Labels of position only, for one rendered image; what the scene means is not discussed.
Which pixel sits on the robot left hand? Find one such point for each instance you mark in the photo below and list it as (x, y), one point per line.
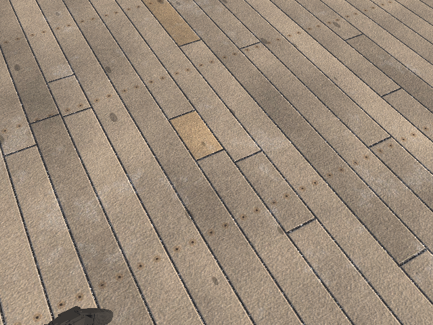
(78, 316)

